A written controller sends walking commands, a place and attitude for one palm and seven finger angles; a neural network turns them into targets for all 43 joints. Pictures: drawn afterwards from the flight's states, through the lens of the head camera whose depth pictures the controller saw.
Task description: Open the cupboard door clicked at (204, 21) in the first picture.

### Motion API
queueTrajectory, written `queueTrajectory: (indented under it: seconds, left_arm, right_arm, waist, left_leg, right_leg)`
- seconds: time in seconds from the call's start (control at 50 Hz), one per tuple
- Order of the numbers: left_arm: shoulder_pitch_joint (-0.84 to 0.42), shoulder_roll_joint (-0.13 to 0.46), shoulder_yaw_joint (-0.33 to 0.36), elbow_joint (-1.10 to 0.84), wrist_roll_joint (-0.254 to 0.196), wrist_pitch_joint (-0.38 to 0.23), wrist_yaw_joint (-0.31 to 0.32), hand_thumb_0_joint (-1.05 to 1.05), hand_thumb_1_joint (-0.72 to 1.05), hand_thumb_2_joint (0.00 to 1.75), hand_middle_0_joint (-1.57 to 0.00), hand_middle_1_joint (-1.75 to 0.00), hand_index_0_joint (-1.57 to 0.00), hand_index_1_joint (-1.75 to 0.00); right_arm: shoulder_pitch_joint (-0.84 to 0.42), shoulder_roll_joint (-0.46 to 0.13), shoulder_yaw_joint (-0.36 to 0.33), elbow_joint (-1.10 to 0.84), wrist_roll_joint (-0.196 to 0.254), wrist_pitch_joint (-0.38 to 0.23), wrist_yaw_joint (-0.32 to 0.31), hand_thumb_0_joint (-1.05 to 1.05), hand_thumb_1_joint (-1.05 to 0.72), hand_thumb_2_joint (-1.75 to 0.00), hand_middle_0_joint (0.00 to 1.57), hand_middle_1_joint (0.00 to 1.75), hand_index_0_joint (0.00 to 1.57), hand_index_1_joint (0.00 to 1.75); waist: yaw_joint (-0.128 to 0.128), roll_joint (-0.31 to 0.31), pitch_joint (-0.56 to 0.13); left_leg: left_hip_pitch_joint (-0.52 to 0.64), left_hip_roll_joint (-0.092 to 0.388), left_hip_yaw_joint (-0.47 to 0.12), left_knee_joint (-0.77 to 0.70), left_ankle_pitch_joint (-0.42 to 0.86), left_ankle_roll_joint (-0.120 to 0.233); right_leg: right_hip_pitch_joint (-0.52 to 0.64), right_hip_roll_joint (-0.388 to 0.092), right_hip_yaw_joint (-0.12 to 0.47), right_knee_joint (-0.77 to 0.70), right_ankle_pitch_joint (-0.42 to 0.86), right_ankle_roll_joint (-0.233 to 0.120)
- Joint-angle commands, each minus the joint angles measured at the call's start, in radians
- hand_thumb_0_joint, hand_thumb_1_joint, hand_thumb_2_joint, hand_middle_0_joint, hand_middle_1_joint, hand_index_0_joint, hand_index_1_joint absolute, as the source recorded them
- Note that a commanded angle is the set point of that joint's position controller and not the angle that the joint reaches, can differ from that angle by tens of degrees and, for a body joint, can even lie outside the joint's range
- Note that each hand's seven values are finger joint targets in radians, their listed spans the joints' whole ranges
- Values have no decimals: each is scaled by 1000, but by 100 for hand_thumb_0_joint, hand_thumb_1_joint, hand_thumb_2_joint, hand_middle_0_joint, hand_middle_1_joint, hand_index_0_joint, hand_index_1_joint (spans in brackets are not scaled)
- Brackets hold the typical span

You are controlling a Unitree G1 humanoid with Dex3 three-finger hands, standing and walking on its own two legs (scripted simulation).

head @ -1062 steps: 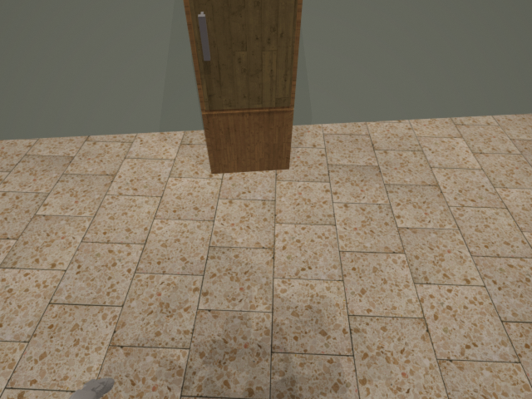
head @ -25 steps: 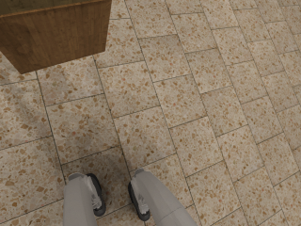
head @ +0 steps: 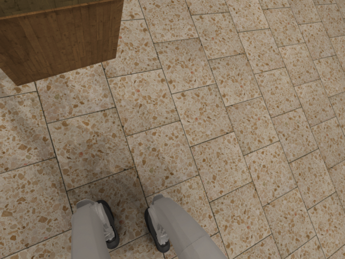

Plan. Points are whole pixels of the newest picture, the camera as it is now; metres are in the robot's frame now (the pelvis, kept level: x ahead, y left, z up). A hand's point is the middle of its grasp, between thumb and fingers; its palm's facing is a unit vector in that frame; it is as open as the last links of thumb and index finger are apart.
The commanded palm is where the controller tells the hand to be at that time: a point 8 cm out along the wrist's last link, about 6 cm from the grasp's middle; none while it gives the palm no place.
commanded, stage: move the hooked fingers beside the handle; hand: left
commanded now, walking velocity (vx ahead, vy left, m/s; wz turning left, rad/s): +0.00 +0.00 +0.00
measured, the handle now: out of the picture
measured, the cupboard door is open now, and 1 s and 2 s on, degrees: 0 0 0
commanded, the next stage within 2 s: slide the fingers in behind the handle in 1.42 s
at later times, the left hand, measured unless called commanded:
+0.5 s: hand out of the picture +0.61 +0.31 +0.12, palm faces +0.22 -0.97 +0.02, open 14.0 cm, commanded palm +0.67 +0.27 +0.10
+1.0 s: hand out of the picture +0.60 +0.30 +0.11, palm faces +0.24 -0.97 +0.00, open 14.0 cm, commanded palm +0.67 +0.28 +0.10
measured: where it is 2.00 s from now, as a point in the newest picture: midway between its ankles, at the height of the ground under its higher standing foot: (135, 234)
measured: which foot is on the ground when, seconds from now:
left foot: down 0.00-1.00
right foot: down 0.00-1.00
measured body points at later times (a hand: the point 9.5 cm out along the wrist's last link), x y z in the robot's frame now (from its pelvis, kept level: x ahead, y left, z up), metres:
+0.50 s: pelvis -0.03 +0.01 -0.01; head +0.20 +0.09 +0.37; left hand +0.59 +0.36 +0.12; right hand -0.13 -0.22 -0.05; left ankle +0.05 +0.07 -0.60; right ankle -0.03 -0.14 -0.60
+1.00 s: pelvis -0.04 +0.01 -0.01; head +0.20 +0.07 +0.37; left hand +0.58 +0.35 +0.12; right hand -0.13 -0.23 -0.06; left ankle +0.05 +0.07 -0.60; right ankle -0.03 -0.14 -0.60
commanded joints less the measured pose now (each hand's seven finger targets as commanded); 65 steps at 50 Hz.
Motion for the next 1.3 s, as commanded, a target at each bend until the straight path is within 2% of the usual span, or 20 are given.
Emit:
queueTrajectory:
  seconds: [0.0, 0.04, 0.1, 0.22, 0.24, 0.34, 0.4, 0.58, 0.62, 0.72, 0.74, 0.82, 0.9, 0.94, 1.02, 1.06, 1.08, 1.12, 1.2, 1.28]
  left_arm:
    - [-424, 171, 14, -247, -22, -72, -12, 0, -50, 30, -30, -120, -30, -120]
    - [-425, 184, 21, -242, -22, -68, -20, 0, -50, 30, -30, -120, -30, -120]
    - [-414, 136, -21, -206, -21, -47, -25, 0, -50, 30, -30, -120, -30, -120]
    - [-403, 106, -44, -187, -24, -47, -19, 0, -50, 30, -30, -120, -30, -120]
    - [-404, 88, -54, -186, -30, -52, -20, 0, -50, 30, -30, -120, -30, -120]
    - [-422, 58, -65, -219, -42, -72, -3, 0, -50, 30, -30, -120, -30, -120]
    - [-424, 32, -75, -212, -48, -69, 11, 0, -50, 30, -30, -120, -30, -120]
    - [-420, 74, -53, -196, -29, -93, 59, 0, -50, 30, -30, -120, -30, -120]
    - [-427, 53, -69, -206, -32, -102, 61, 0, -50, 30, -30, -120, -30, -120]
    - [-418, 84, -48, -206, -47, -107, 49, 0, -50, 30, -30, -120, -30, -120]
    - [-429, 92, -42, -214, -45, -110, 47, 0, -50, 30, -30, -120, -30, -120]
    - [-391, 78, -60, -168, -46, -92, 38, 0, -50, 30, -30, -120, -30, -120]
    - [-394, 80, -59, -184, -55, -97, 33, 0, -50, 30, -30, -120, -30, -120]
    - [-397, 110, -30, -200, -63, -106, 30, 0, -50, 30, -30, -120, -30, -120]
    - [-369, 100, -45, -181, -71, -101, 18, 0, -50, 30, -30, -120, -30, -120]
    - [-359, 113, -40, -176, -73, -102, 12, 0, -50, 30, -30, -120, -30, -120]
    - [-356, 144, -24, -176, -72, -102, 9, 0, -50, 30, -30, -120, -30, -120]
    - [-348, 146, -32, -167, -69, -98, 4, 0, -50, 30, -30, -120, -30, -120]
    - [-366, 180, -8, -216, -75, -110, -3, 0, -50, 30, -30, -120, -30, -120]
    - [-345, 175, -10, -195, -85, -103, -23, 0, -50, 30, -30, -120, -30, -120]
  right_arm:
    - [349, -268, -97, 51, 2, 22, -17, 0, -90, -90, 20, 30, 20, 30]
    - [347, -266, -94, 51, 3, 19, -17, 0, -90, -90, 20, 30, 20, 30]
    - [340, -270, -90, 51, 6, 18, -19, 0, -90, -90, 20, 30, 20, 30]
    - [315, -276, -86, 46, 8, 3, -22, 0, -90, -90, 20, 30, 20, 30]
    - [308, -275, -85, 46, 8, -3, -22, 0, -90, -90, 20, 30, 20, 30]
    - [281, -282, -90, 53, 12, -20, -24, 0, -90, -90, 20, 30, 20, 30]
    - [271, -288, -93, 56, 13, -31, -28, 0, -90, -90, 20, 30, 20, 30]
    - [236, -299, -87, 49, 12, -48, -34, 0, -90, -90, 20, 30, 20, 30]
    - [226, -299, -90, 54, 14, -52, -34, 0, -90, -90, 20, 30, 20, 30]
    - [229, -304, -91, 63, 19, -55, -43, 0, -90, -90, 20, 30, 20, 30]
    - [229, -303, -90, 63, 20, -55, -42, 0, -90, -90, 20, 30, 20, 30]
    - [222, -300, -85, 60, 25, -53, -48, 0, -90, -90, 20, 30, 20, 30]
    - [226, -300, -85, 64, 25, -55, -53, 0, -90, -90, 20, 30, 20, 30]
    - [231, -296, -84, 67, 24, -59, -54, 0, -90, -90, 20, 30, 20, 30]
    - [233, -293, -82, 70, 27, -59, -58, 0, -90, -90, 20, 30, 20, 30]
    - [232, -293, -79, 68, 30, -57, -59, 0, -90, -90, 20, 30, 20, 30]
    - [233, -294, -76, 67, 28, -55, -61, 0, -90, -90, 20, 30, 20, 30]
    - [236, -292, -75, 66, 30, -51, -62, 0, -90, -90, 20, 30, 20, 30]
    - [252, -292, -78, 69, 28, -45, -62, 0, -90, -90, 20, 30, 20, 30]
    - [257, -286, -76, 69, 33, -40, -61, 0, -90, -90, 20, 30, 20, 30]
  waist:
    - [-11, 468, -680]
    - [-8, 484, -674]
    - [-20, 457, -624]
    - [-27, 449, -579]
    - [-32, 470, -568]
    - [-27, 503, -577]
    - [-30, 481, -587]
    - [-26, 443, -589]
    - [-27, 456, -594]
    - [-24, 439, -621]
    - [-21, 458, -627]
    - [-20, 423, -596]
    - [-22, 426, -603]
    - [-18, 425, -619]
    - [-18, 404, -607]
    - [-15, 414, -602]
    - [-9, 409, -604]
    - [-12, 401, -598]
    - [-7, 413, -638]
    - [-7, 416, -636]
  left_leg:
    - [1043, 46, -163, -73, 618, -26]
    - [1031, 43, -157, -71, 601, -24]
    - [1011, 47, -168, -89, 522, -23]
    - [982, 54, -184, -113, 403, -26]
    - [988, 56, -193, -124, 390, -28]
    - [1037, 69, -233, -158, 306, -39]
    - [1050, 76, -258, -172, 257, -40]
    - [1004, 78, -277, -190, 150, -42]
    - [1014, 80, -285, -196, 128, -46]
    - [1017, 79, -277, -194, 136, -44]
    - [1028, 80, -280, -195, 146, -47]
    - [993, 74, -265, -197, 124, -43]
    - [992, 72, -253, -190, 151, -40]
    - [979, 65, -230, -174, 185, -36]
    - [950, 58, -201, -161, 204, -30]
    - [945, 56, -193, -156, 225, -30]
    - [926, 52, -182, -146, 238, -27]
    - [911, 52, -172, -139, 250, -25]
    - [935, 52, -163, -114, 336, -24]
    - [925, 46, -141, -92, 399, -20]
  right_leg:
    - [-88, -7, -13, -105, 394, -24]
    - [-90, -7, -12, -104, 387, -26]
    - [-125, -10, -19, -107, 349, -23]
    - [-163, -16, -22, -99, 303, -26]
    - [-180, -20, -21, -97, 296, -27]
    - [-228, -33, -19, -84, 264, -25]
    - [-249, -38, -21, -78, 249, -20]
    - [-265, -53, -12, -56, 211, -18]
    - [-280, -55, -11, -54, 205, -18]
    - [-263, -55, -8, -57, 210, -16]
    - [-266, -56, -5, -54, 210, -18]
    - [-255, -54, -9, -64, 204, -17]
    - [-247, -52, -6, -70, 214, -16]
    - [-222, -48, -2, -73, 224, -17]
    - [-193, -43, 1, -87, 231, -15]
    - [-185, -42, 0, -87, 238, -17]
    - [-165, -40, 1, -85, 243, -17]
    - [-155, -37, 3, -88, 248, -17]
    - [-134, -32, 5, -88, 284, -14]
    - [-115, -26, 6, -93, 310, -14]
